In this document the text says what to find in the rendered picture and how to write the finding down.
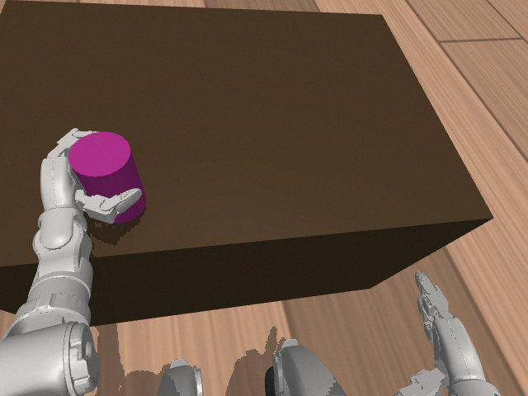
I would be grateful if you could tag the can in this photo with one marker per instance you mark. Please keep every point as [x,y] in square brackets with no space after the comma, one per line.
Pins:
[104,164]

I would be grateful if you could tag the right robot arm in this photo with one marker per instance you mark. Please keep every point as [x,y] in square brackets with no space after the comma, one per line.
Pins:
[472,387]

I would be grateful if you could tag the right robot hand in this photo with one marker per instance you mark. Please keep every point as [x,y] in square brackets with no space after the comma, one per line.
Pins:
[455,356]

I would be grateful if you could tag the left robot hand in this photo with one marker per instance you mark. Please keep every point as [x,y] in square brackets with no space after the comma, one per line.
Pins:
[60,186]

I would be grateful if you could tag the left robot arm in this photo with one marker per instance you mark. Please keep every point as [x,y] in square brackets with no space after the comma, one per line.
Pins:
[49,350]

